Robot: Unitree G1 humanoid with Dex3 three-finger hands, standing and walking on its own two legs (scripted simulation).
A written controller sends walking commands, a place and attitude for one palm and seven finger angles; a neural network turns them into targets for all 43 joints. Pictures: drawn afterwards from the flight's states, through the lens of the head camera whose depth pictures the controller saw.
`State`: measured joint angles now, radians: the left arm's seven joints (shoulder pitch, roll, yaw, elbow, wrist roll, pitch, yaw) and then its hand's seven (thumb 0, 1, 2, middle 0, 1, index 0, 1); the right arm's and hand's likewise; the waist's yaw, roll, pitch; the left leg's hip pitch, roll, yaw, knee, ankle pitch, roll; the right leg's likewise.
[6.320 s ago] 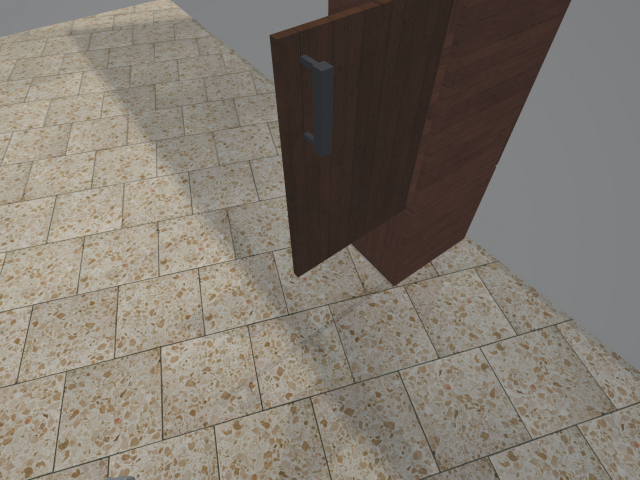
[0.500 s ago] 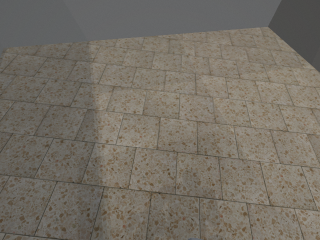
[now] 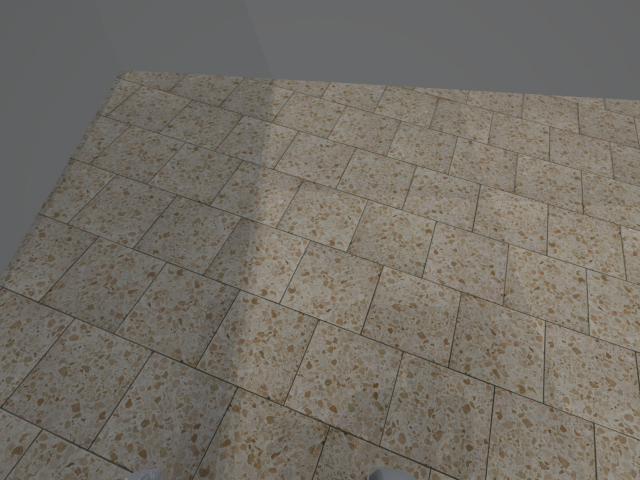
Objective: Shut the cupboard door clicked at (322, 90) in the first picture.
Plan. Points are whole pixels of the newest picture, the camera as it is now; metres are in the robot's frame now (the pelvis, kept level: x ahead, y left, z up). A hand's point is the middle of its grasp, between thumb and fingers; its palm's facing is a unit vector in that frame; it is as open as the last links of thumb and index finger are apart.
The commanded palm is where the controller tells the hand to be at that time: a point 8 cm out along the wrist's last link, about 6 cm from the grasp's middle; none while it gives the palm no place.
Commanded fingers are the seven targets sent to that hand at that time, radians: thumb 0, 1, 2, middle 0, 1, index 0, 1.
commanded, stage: walk to a spot facing it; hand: left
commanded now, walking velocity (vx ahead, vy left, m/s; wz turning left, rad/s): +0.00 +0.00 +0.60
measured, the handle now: out of the picture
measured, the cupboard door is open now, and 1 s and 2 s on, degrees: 92 92 92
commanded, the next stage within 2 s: none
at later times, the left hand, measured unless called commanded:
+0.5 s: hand out of the picture +0.01 +0.14 -0.17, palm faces +0.37 -0.90 -0.23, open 7.4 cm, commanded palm none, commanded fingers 0.00 0.90 0.90 -0.20 -0.30 -0.20 -0.30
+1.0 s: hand out of the picture +0.05 +0.13 -0.14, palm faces +0.58 -0.76 -0.29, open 7.4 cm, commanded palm none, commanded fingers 0.00 0.90 0.90 -0.20 -0.30 -0.20 -0.30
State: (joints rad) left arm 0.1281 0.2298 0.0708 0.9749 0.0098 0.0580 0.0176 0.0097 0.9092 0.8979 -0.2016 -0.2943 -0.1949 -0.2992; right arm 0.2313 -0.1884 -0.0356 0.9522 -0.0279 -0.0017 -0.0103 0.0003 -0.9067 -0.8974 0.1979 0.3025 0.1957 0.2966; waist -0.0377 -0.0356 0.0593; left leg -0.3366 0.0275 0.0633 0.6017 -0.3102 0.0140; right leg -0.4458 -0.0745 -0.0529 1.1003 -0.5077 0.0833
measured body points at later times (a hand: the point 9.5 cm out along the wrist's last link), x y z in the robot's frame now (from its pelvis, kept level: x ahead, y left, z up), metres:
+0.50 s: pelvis +0.04 -0.05 +0.00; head +0.10 -0.03 +0.45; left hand -0.01 +0.19 -0.15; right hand +0.27 -0.25 -0.13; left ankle +0.02 +0.05 -0.72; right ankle +0.04 -0.17 -0.73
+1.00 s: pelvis +0.09 -0.09 +0.01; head +0.14 -0.08 +0.45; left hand +0.02 +0.17 -0.12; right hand +0.29 -0.27 -0.15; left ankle -0.01 +0.00 -0.66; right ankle +0.15 -0.20 -0.73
